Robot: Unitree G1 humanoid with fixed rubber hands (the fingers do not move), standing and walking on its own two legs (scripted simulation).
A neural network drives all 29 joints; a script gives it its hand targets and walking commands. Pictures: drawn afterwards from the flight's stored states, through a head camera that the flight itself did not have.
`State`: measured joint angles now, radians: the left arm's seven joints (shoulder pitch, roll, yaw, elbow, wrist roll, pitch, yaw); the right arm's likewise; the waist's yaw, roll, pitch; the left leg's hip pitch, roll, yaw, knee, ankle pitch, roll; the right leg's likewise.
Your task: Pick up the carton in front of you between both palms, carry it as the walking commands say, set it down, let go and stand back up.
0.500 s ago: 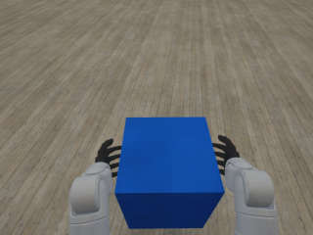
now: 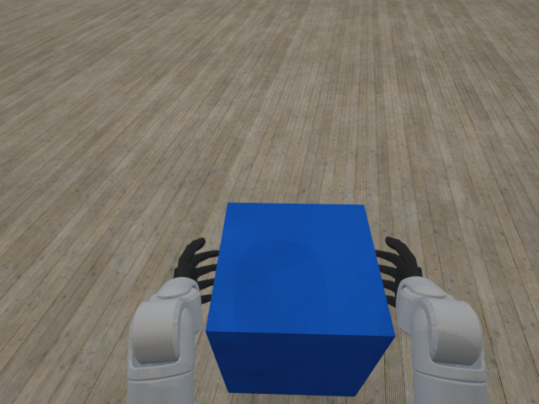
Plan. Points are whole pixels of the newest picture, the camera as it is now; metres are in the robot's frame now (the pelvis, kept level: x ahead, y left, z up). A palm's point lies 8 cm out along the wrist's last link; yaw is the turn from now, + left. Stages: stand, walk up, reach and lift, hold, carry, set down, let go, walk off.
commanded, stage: carry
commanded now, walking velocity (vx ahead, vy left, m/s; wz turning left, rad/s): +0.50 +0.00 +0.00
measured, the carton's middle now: (293, 302) +0.29 +0.00 +0.00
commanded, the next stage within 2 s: none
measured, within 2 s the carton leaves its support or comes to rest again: neither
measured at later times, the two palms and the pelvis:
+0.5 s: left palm (207, 147) +0.59 +0.17 +0.10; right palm (352, 141) +0.58 -0.13 +0.10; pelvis +0.32 +0.03 +0.00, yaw -2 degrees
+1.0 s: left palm (236, 82) +0.92 +0.13 +0.09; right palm (343, 79) +0.91 -0.16 +0.08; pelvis +0.65 -0.01 +0.00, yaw -1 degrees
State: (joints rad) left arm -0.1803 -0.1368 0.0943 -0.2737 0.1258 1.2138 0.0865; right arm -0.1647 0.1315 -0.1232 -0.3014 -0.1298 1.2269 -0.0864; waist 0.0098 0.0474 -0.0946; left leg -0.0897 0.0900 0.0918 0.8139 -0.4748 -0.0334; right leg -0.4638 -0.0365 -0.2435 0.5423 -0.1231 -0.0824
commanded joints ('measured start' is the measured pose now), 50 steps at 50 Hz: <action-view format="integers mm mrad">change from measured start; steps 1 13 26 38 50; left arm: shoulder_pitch -385 -352 -438 -410 -379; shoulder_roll -958 -940 -833 -929 -893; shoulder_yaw -681 -721 -703 -726 -677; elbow -38 -167 -159 -177 -53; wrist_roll -418 -442 -418 -404 -400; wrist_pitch -14 -63 39 -11 0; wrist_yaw -272 -284 -254 -226 -269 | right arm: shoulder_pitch -486 -375 -391 -421 -426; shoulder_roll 928 968 854 897 894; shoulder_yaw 746 782 698 713 735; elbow -83 -135 -78 -152 -100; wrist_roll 428 413 421 450 415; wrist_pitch -12 -85 6 -18 -1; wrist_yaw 267 241 256 273 264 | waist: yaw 12 4 -36 -24 15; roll -270 -165 204 89 -343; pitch -317 -175 -323 -186 -378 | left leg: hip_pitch -566 -567 384 204 -400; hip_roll -23 17 349 168 -94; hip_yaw -90 45 -534 -17 78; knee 478 -126 -572 -659 311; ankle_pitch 32 376 424 546 101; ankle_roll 49 11 277 159 -29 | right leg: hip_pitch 699 570 -203 -199 838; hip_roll -362 -223 7 -74 -405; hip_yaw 606 176 210 112 590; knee -291 -384 777 192 -185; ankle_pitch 110 201 -352 18 404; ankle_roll -118 -54 89 111 -125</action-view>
